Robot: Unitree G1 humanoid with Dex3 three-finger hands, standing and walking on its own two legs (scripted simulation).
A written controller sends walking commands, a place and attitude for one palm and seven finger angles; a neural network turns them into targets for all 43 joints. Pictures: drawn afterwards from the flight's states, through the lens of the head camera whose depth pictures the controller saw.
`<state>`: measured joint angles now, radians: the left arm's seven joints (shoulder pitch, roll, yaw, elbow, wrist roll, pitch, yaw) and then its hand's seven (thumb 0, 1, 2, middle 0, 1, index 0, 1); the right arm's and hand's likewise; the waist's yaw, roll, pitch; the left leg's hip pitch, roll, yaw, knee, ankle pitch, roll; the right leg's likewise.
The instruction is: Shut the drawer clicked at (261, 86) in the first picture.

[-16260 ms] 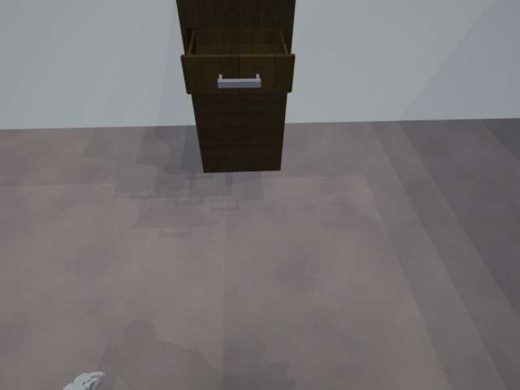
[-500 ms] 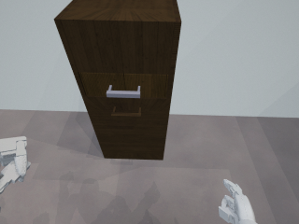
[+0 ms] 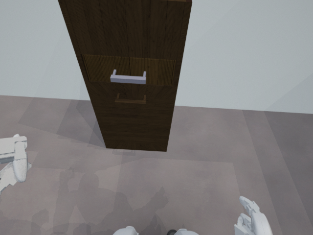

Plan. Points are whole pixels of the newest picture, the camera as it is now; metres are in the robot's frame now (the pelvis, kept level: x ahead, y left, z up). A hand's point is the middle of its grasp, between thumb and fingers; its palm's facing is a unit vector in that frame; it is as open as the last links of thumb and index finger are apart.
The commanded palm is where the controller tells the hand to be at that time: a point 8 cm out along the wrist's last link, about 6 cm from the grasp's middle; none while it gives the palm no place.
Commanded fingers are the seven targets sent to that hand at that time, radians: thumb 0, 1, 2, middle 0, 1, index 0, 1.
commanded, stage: step back with the hand held close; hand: left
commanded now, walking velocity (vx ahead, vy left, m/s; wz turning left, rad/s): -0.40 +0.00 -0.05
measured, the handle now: (129, 76) +0.72 +0.14 -0.05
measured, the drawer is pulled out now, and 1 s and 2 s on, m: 0.00 0.00 0.00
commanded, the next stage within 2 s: stop stepping back and stand still in 0.34 s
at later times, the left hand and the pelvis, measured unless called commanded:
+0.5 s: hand (39, 216) +0.13 +0.17 +0.19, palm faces +0.19 -0.86 -0.48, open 3.3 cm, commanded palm +0.06 +0.24 +0.19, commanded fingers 0.00 0.90 0.90 -1.40 -1.60 -1.40 -1.60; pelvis -0.10 -0.03 +0.01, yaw -5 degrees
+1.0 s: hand (8, 226) +0.12 +0.20 +0.20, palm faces +0.16 -0.85 -0.49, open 3.3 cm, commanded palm +0.06 +0.27 +0.19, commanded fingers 0.00 0.90 0.90 -1.40 -1.60 -1.40 -1.60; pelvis -0.11 +0.00 +0.01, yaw -7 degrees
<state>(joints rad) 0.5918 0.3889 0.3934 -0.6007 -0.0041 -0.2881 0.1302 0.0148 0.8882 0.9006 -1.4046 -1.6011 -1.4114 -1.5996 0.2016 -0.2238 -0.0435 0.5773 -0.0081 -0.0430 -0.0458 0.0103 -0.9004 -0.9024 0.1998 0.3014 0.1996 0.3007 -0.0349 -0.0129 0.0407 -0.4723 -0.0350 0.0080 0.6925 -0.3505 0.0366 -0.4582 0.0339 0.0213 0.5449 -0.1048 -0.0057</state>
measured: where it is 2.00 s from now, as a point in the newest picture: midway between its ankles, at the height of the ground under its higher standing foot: outside the picture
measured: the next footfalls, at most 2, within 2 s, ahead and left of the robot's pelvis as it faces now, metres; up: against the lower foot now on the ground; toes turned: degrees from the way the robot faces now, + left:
right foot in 0.38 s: -0.18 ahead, -0.14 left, +0.00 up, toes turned -3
right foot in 0.98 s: -0.10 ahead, -0.09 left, +0.00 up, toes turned -9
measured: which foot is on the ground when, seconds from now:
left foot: down 0.00-1.00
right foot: down 0.00-0.08, up 0.10-0.36, down 0.38-0.78, up 0.80-0.96, down 0.98-1.00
